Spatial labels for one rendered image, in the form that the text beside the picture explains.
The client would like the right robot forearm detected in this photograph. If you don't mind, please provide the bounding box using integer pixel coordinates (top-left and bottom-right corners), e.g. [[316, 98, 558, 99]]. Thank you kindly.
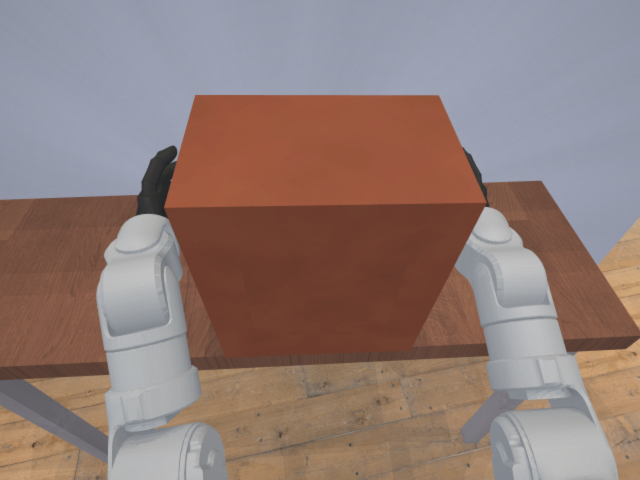
[[454, 207, 619, 480]]

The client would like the robot right upper arm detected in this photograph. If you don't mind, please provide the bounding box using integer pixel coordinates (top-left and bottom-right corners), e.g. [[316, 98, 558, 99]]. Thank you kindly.
[[490, 406, 616, 480]]

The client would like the left robot forearm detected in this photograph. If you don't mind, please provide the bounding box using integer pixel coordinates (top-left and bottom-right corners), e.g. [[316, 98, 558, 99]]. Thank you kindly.
[[96, 214, 202, 480]]

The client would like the right robot hand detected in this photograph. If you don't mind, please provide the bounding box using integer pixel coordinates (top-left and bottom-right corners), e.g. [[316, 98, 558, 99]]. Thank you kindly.
[[462, 147, 490, 207]]

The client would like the table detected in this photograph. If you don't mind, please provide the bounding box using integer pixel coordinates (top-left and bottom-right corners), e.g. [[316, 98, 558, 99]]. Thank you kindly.
[[0, 181, 640, 464]]

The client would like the robot left upper arm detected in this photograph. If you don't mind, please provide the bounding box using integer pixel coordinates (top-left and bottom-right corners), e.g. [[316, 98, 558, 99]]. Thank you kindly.
[[110, 422, 228, 480]]

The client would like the carton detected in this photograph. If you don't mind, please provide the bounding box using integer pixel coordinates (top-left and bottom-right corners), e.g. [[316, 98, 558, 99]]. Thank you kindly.
[[164, 95, 487, 358]]

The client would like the left robot hand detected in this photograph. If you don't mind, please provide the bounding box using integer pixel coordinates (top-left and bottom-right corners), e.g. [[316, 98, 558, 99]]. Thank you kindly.
[[136, 146, 177, 219]]

